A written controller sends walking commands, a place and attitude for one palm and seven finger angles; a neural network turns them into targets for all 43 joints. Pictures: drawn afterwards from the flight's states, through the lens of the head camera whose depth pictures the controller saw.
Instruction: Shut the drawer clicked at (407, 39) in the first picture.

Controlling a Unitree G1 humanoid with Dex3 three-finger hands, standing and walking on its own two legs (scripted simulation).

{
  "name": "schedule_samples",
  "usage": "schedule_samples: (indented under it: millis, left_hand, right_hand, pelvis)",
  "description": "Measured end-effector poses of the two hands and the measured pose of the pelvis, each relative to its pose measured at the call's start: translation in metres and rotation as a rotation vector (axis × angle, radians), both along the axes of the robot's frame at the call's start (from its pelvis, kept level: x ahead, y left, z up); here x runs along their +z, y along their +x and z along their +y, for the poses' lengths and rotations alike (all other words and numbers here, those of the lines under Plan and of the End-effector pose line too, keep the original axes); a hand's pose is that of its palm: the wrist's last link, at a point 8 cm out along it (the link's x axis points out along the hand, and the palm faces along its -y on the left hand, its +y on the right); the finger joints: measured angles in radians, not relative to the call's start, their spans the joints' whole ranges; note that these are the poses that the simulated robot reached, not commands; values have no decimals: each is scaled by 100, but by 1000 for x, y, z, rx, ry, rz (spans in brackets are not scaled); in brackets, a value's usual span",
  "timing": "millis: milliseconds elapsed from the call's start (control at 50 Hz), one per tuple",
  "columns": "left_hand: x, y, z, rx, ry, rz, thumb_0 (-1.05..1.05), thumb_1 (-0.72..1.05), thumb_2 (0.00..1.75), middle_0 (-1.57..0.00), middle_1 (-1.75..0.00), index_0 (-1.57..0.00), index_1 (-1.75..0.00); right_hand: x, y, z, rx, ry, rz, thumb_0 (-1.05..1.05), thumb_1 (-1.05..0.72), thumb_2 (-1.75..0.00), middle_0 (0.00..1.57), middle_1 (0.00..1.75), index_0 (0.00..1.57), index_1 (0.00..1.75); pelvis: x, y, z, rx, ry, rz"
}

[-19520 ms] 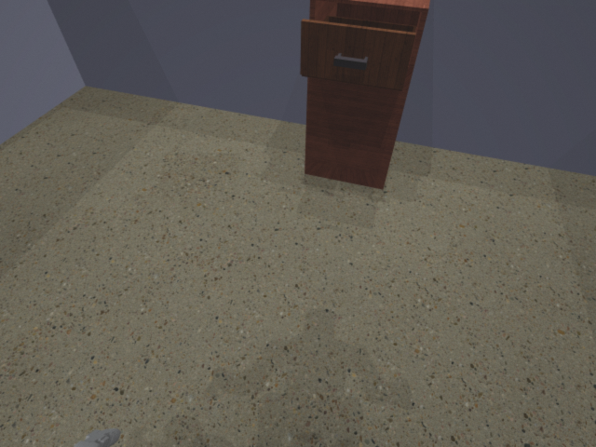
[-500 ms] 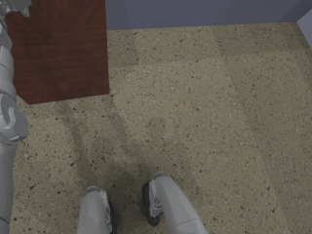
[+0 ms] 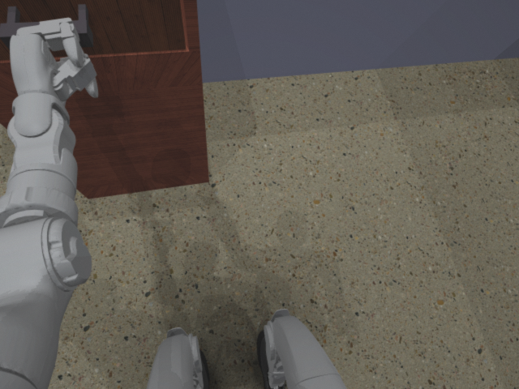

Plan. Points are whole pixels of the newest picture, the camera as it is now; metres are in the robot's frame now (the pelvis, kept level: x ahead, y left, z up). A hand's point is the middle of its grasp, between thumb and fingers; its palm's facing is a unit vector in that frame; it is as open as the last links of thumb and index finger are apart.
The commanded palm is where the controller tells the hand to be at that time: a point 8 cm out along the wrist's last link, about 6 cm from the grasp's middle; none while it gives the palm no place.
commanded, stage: draw the hand back to the body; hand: left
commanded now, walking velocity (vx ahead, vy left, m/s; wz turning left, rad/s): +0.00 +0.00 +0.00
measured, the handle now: (49, 24) +0.65 +0.22 +0.06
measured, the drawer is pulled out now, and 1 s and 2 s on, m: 0.00 0.00 0.00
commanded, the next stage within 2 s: step back with the hand held close in 1.36 s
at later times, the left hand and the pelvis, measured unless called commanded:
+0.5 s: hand (18, 137) +0.41 +0.19 +0.15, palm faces +0.05 -1.00 -0.04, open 3.3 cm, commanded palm +0.36 +0.24 +0.16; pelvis +0.04 +0.00 +0.07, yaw +2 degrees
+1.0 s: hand out of the picture +0.25 +0.23 +0.23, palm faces +0.36 -0.88 -0.31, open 3.2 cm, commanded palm +0.19 +0.27 +0.25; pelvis +0.03 +0.00 +0.10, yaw +3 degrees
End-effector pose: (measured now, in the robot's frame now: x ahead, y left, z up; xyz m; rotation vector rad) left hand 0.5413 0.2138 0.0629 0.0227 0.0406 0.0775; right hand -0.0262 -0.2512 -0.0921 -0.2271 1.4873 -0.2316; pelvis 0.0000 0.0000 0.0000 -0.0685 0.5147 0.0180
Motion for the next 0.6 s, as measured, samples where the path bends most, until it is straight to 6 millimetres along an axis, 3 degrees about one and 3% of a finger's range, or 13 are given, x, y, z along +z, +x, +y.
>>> schedule_samples:
  millis: [120, 200, 320, 500, 600]
  left_hand:
    - [12, -17, 6, -24, 23, -46, 1, 90, 90, -139, -160, -140, -160]
    - [22, -49, 12, -31, 22, -5, 1, 90, 90, -139, -160, -140, -160]
    - [54, -98, 17, -17, 14, -47, 1, 90, 90, -139, -160, -140, -160]
    - [85, -157, 25, -34, 17, -69, 1, 90, 90, -140, -160, -140, -160]
    - [107, -196, 32, 45, 170, -11, 1, 90, 90, -140, -160, -140, -160]
  right_hand:
    - [6, 28, -4, -20, 17, -29, 0, -91, -90, 20, 30, 20, 30]
    - [20, 57, -1, -22, 43, -96, 1, -91, -90, 20, 30, 20, 30]
    - [40, 112, -2, 36, 50, -260, 1, -91, -90, 20, 30, 20, 30]
    - [64, 187, -1, 110, 50, -518, 1, -91, -90, 20, 30, 20, 30]
    - [83, 214, 10, 124, 56, -613, 1, -91, -90, 20, 30, 20, 30]
  pelvis:
    - [13, 15, -1, -12, 12, -24]
    - [33, 27, -1, -19, 21, -75]
    - [54, 41, -2, -1, 27, -167]
    - [66, 40, -2, 14, 42, -285]
    - [79, 36, -2, 12, 59, -370]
